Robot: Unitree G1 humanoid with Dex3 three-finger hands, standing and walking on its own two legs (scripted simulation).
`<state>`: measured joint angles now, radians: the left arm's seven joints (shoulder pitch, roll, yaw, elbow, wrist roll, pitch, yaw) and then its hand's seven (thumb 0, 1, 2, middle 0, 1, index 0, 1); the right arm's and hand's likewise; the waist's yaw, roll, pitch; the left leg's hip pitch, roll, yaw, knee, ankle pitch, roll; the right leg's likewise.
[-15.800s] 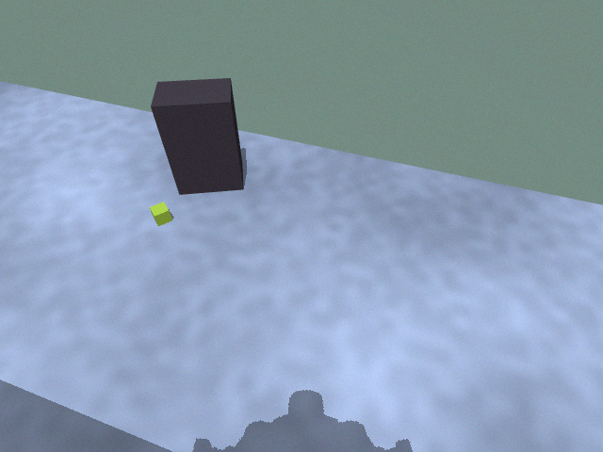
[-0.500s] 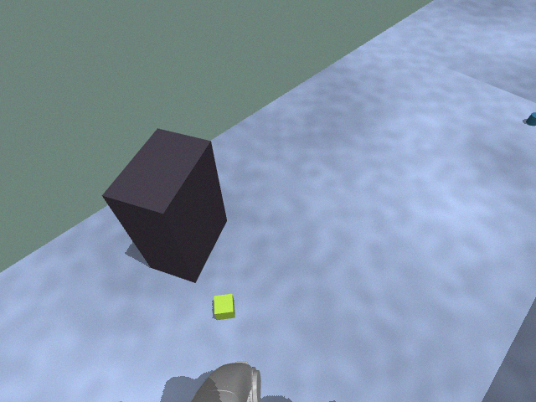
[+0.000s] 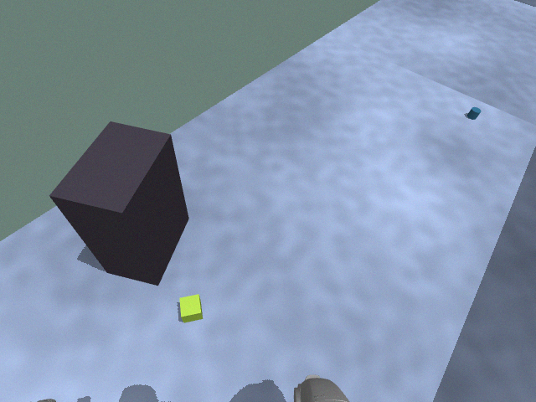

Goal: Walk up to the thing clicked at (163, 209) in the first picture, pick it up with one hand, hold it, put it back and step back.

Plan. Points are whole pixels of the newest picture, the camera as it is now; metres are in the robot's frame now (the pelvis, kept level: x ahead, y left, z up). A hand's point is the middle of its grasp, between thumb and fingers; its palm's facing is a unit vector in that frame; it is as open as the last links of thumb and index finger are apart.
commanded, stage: walk up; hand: left
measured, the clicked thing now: (191, 308) +0.48 +0.22 -0.70
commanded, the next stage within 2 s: none
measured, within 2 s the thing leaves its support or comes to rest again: neither
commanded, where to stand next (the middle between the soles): +0.12 -0.04 m, yaw +2 degrees
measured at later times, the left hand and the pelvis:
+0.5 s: hand out of the picture +0.13 +0.18 -0.14, palm faces +0.03 -0.94 -0.35, open 7.4 cm; pelvis +0.07 -0.08 +0.01, yaw +0 degrees
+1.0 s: hand out of the picture +0.10 +0.22 -0.12, palm faces +0.05 -0.88 -0.47, open 7.4 cm; pelvis +0.05 -0.08 +0.02, yaw +4 degrees
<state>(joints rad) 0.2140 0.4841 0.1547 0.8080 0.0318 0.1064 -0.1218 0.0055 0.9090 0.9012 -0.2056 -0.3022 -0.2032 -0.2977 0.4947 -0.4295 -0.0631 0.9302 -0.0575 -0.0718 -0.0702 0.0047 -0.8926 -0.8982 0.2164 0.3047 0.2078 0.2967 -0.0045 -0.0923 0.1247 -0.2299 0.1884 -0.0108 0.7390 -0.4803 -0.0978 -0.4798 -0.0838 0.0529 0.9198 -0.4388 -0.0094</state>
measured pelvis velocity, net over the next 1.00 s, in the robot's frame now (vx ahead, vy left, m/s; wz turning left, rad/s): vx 0.05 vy -0.08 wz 0.06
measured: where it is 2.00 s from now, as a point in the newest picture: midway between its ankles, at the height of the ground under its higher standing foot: outside the picture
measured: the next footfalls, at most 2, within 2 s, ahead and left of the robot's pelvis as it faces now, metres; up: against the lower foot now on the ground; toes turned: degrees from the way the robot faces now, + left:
right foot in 0.02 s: +0.13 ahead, -0.21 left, +0.00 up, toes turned +4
left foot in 0.34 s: +0.21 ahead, +0.04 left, +0.00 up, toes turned +4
